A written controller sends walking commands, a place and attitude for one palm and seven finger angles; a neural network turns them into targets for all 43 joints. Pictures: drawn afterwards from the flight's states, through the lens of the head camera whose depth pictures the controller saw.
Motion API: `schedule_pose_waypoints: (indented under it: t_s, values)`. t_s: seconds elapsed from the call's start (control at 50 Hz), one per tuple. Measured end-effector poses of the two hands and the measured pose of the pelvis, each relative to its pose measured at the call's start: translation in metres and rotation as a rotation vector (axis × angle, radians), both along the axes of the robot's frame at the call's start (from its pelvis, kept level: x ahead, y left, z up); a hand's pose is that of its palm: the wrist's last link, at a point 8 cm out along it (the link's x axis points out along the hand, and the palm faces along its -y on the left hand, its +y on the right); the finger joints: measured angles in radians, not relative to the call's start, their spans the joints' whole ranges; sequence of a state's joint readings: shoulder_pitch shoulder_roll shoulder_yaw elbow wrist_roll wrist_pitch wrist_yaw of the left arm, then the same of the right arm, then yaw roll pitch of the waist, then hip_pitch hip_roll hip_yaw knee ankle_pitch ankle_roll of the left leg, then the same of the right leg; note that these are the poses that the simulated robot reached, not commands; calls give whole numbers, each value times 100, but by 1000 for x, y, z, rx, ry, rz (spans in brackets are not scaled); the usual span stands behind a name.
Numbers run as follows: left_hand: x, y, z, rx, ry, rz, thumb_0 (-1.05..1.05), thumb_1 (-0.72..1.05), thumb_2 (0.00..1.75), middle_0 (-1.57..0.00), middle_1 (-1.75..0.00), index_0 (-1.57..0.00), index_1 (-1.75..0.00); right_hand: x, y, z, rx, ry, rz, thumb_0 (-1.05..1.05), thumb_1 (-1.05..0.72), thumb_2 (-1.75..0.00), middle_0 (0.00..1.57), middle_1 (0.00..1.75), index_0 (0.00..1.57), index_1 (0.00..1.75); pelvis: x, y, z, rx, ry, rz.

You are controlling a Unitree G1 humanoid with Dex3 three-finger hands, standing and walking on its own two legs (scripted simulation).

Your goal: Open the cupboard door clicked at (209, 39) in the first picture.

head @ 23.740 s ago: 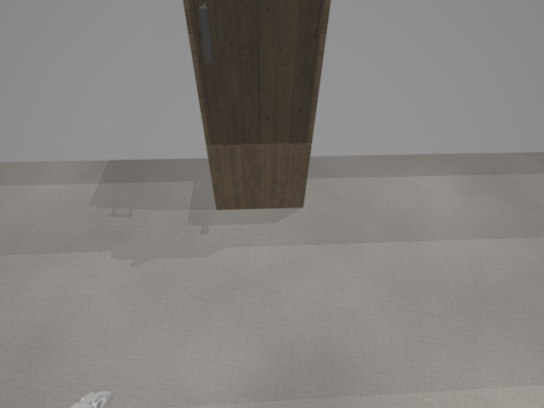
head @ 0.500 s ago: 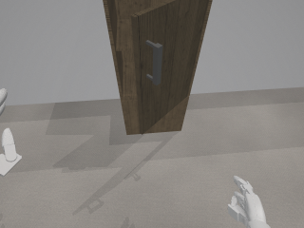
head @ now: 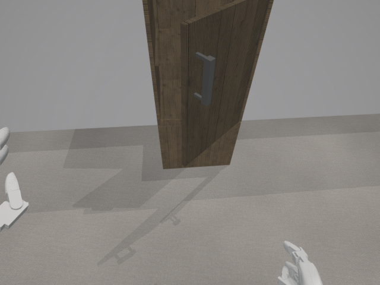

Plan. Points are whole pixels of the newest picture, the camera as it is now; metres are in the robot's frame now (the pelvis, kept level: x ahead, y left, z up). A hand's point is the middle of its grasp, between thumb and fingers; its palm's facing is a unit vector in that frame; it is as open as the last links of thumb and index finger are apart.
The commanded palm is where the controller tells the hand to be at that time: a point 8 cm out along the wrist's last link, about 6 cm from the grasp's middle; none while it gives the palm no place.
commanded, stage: stop stepping back and stand still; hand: left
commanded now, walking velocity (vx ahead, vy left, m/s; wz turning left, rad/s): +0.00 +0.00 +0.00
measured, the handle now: (202, 79) +0.64 +0.01 +0.08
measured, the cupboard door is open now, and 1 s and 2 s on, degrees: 41 41 41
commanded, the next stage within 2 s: let the arm hang, fingers relaxed in 0.26 s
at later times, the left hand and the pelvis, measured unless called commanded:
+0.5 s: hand (68, 253) +0.18 +0.26 -0.03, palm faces +0.10 -0.87 -0.48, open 7.4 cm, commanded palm none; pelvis -0.01 +0.01 -0.01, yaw +1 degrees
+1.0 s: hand out of the picture -0.03 +0.19 -0.17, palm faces +0.03 -0.96 -0.26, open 7.3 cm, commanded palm none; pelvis -0.01 -0.01 +0.00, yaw +2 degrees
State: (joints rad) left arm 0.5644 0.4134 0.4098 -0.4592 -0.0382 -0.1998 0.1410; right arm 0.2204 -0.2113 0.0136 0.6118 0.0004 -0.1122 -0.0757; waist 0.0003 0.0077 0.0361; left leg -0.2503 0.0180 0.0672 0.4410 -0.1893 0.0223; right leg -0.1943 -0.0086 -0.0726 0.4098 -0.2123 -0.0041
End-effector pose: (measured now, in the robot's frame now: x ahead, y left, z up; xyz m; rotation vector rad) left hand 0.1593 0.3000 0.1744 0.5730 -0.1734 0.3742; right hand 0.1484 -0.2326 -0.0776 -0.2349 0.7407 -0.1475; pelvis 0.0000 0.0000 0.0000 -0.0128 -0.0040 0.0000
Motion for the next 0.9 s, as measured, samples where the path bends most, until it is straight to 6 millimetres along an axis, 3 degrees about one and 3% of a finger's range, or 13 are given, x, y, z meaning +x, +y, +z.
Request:
schedule_pose_waypoints:
  t_s: [0.16, 0.36, 0.4, 0.44, 0.48, 0.56, 0.64, 0.68, 0.78, 0.9]
  values:
    - [-7, 2, -13, -41, 29, 6, 2, 89, 89, -21, -30, -21, -30, -1, 3, 4, -14, -21, 10, 1, -91, -89, 20, 30, 21, 30, -6, 5, 1, -2, 0, 4]
    - [-7, 1, -3, -18, -3, 4, 2, 89, 89, -21, -30, -21, -30, 7, 12, 4, 4, -33, 35, 1, -91, -89, 20, 30, 21, 30, -4, 4, 1, -3, -1, 6]
    - [2, 4, -28, -33, 80, -9, 1, 89, 89, -21, -30, -21, -30, 9, 11, -6, 31, -21, 70, 1, -91, -89, 20, 30, 21, 30, -5, 5, -2, -5, 16, 22]
    - [12, 10, -81, -106, 307, 18, 1, 90, 89, -20, -30, -20, -30, 8, 5, -23, 47, 48, 91, 0, -91, -89, 20, 30, 21, 30, -8, 7, -5, -1, 26, 31]
    - [8, 7, -143, -189, 569, 57, 0, 90, 90, -20, -30, -20, -30, 2, -3, -38, 54, 108, 79, 0, -91, -89, 20, 31, 21, 30, -11, 7, -9, 7, 29, 28]
    - [-37, -24, -243, -337, 1004, 85, 1, 91, 89, -20, -30, -20, -30, -27, -21, -52, 46, 223, 24, 0, -91, -89, 20, 30, 21, 30, -13, 2, -11, 18, 19, 21]
    - [-95, -69, -304, -500, 1270, 91, 1, 91, 89, -20, -30, -20, -30, -74, -37, -55, 0, 392, -21, 0, -91, -89, 20, 30, 21, 30, -13, -6, -11, 20, 1, 27]
    - [-120, -83, -319, -563, 1344, 129, 1, 93, 89, -20, -30, -20, -30, -98, -42, -55, -19, 481, -40, 0, -91, -89, 20, 30, 20, 30, -13, -10, -10, 17, -5, 31]
    - [-166, -82, -326, -610, 1454, 221, 1, 97, 89, -21, -30, -21, -30, -145, -42, -57, -21, 652, -67, 0, -91, -89, 20, 30, 20, 30, -13, -16, -6, 5, -10, 43]
    - [-196, -71, -317, -597, 1517, 310, 1, 94, 89, -20, -30, -20, -30, -165, -26, -67, 36, 709, -80, 0, -91, -89, 20, 30, 20, 30, -13, -16, -3, 2, -20, 42]
